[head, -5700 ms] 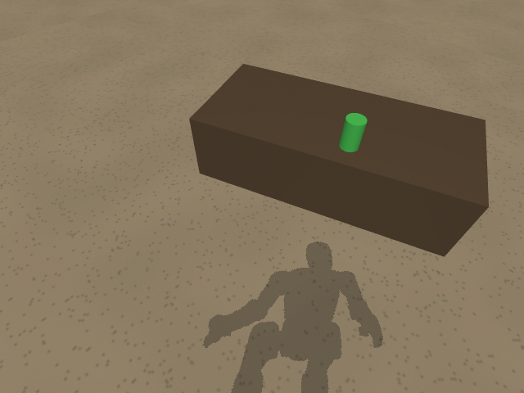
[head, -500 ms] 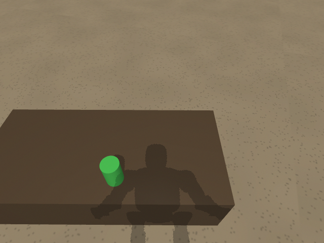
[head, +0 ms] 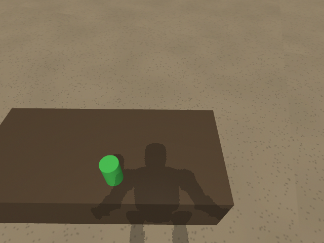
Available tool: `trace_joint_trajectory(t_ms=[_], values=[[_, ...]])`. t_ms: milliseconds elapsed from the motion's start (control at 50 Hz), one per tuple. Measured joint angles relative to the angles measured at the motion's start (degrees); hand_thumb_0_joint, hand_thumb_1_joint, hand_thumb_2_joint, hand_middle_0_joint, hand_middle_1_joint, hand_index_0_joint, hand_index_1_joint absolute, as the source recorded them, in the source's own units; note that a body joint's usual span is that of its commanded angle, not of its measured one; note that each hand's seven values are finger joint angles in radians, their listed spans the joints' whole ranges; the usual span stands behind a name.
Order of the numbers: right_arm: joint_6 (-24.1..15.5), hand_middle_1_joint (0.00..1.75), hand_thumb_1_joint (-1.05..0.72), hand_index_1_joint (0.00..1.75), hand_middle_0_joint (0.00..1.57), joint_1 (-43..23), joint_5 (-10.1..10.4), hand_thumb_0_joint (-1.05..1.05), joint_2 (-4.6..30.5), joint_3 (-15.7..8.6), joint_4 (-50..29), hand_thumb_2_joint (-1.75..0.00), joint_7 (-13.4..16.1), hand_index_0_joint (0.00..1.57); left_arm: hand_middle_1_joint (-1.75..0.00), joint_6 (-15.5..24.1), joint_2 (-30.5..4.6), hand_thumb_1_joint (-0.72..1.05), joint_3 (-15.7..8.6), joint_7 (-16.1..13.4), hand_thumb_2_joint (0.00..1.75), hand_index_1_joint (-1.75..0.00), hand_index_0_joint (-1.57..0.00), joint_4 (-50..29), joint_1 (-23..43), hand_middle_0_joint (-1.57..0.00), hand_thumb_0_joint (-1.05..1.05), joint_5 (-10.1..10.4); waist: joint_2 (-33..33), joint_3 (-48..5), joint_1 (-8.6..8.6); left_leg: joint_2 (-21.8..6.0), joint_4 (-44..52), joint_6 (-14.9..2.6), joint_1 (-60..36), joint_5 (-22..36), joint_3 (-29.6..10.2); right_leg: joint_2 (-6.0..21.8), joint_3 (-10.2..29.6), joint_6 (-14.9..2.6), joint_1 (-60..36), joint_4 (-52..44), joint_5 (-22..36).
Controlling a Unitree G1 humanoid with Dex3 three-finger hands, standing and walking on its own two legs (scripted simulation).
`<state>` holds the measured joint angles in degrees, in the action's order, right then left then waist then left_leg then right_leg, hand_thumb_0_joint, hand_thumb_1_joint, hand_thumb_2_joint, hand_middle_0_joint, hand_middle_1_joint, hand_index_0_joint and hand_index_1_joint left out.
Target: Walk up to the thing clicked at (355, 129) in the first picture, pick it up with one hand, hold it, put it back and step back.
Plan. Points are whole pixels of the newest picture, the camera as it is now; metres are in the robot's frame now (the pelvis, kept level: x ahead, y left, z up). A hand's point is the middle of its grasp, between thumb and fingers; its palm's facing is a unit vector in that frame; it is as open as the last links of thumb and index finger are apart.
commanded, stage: stand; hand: left
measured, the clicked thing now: (111, 171) +0.47 +0.24 -0.35
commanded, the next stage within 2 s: go down in 0.84 s
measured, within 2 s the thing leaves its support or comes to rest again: neither
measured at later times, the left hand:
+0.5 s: hand out of the picture +0.07 +0.26 -0.16, palm faces -0.02 -0.94 -0.34, open 7.4 cm
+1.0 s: hand out of the picture +0.09 +0.26 -0.15, palm faces +0.02 -0.94 -0.34, open 7.6 cm
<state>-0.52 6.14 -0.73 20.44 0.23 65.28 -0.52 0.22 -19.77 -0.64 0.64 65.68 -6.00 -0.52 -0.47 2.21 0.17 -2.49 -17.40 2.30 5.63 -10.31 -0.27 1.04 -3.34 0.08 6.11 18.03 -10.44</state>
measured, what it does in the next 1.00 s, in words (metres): stands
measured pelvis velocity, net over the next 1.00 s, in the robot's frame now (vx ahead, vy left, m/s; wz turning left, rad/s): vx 0.00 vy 0.00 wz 0.00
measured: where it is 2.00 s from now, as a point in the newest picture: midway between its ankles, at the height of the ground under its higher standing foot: outside the picture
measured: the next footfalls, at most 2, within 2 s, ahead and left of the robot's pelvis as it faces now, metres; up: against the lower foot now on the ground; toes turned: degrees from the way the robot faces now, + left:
none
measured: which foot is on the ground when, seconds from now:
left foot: down 0.00-1.00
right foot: down 0.00-1.00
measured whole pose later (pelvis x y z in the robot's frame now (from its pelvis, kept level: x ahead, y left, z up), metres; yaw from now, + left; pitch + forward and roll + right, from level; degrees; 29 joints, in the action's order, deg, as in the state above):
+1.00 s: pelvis +0.00 +0.00 +0.00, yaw +0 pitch +0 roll +0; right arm -0.9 8.4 0.9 20.1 0.3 59.8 0.5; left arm 0.5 -19.4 -1.3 -0.1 62.1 -6.6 0.7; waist -0.5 2.0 0.0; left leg -2.2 -19.4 1.9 7.7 -11.3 -0.1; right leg 1.4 -3.1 0.3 8.3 20.1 -11.3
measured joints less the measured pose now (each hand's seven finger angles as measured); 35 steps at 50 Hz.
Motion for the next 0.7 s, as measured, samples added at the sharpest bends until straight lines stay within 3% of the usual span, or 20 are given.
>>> trace_joint_trajectory(t_ms=[700], values=[[0.0,0.3,-0.9,0.3,0.2,0.1,0.0,0.0,0.0,0.0,-0.5,-0.9,0.0,0.2,-0.3,0.1,-0.1,0.9,0.2,-0.1,0.9,-0.3,-0.2,-0.5,-0.4,-0.2,0.01,0.0,0.0,0.0,0.11,0.1,0.1,-0.15,-0.6,-0.3,0.4,0.1,0.4,0.16,-0.4,-0.1,-0.2]])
